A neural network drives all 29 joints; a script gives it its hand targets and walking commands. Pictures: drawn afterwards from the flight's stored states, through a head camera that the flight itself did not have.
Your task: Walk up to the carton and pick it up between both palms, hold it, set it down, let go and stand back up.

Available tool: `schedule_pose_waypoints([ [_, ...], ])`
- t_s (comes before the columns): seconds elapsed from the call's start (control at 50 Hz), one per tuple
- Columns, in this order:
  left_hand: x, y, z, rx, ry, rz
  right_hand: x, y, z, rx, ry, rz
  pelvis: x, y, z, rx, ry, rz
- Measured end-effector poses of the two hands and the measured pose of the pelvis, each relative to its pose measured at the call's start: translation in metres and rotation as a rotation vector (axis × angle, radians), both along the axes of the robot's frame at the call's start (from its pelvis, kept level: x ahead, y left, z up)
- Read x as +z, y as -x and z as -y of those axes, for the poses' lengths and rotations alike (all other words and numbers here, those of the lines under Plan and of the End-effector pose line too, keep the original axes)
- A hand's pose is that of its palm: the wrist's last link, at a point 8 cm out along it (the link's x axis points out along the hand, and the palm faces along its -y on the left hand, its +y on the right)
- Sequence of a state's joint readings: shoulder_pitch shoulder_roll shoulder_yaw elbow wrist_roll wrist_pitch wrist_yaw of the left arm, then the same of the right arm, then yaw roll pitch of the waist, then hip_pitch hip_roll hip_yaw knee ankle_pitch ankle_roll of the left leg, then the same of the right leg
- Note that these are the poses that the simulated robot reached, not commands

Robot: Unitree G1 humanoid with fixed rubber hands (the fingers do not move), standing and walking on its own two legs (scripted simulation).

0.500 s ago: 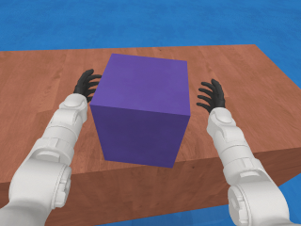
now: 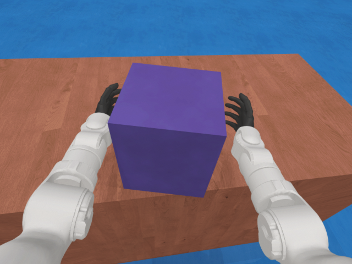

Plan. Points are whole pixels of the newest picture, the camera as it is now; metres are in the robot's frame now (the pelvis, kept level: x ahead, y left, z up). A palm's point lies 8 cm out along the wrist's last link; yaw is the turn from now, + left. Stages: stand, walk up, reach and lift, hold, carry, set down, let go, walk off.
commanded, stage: reach and lift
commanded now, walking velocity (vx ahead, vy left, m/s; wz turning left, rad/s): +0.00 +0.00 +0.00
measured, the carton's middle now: (169, 133) +0.43 -0.04 +0.07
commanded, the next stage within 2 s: none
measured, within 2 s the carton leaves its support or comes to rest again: leaves its support in 1.86 s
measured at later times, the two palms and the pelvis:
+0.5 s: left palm (107, 115) +0.46 +0.11 +0.12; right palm (237, 127) +0.40 -0.19 +0.11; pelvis +0.00 +0.01 +0.00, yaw +0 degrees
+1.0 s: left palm (107, 116) +0.45 +0.11 +0.11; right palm (236, 131) +0.39 -0.19 +0.10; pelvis +0.04 +0.00 +0.01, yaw +2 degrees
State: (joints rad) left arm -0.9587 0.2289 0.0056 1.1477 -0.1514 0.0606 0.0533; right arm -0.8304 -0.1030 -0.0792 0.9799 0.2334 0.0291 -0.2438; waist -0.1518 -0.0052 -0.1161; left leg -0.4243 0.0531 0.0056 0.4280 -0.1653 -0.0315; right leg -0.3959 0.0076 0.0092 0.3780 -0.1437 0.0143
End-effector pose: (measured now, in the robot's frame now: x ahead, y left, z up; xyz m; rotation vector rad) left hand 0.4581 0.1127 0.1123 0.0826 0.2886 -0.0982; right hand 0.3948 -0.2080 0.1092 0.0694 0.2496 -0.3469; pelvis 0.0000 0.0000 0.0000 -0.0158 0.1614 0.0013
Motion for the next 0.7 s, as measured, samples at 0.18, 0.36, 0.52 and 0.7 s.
schedule_pose_waypoints([
  [0.18,0.002,0.001,0.006,-0.002,-0.002,0.013,-0.001,-0.004,-0.017,-0.013,-0.017,0.001,0.001,0.001,-0.002,0.006,0.003,0.001],
  [0.36,0.002,0.002,0.006,0.001,-0.001,0.02,-0.001,-0.002,-0.015,-0.031,-0.01,0.013,0.002,0.003,-0.004,0.001,0.003,0.016],
  [0.52,0.003,0.003,0.006,-0.007,-0.01,0.036,0.001,-0.001,-0.017,-0.014,0.004,0.047,0.005,0.001,-0.005,-0.004,-0.001,0.049],
  [0.7,0.004,0.006,0.007,-0.029,-0.005,0.062,0.004,0.007,-0.019,0.0,0.07,0.1,0.009,-0.015,-0.006,0.008,-0.006,0.15],
])
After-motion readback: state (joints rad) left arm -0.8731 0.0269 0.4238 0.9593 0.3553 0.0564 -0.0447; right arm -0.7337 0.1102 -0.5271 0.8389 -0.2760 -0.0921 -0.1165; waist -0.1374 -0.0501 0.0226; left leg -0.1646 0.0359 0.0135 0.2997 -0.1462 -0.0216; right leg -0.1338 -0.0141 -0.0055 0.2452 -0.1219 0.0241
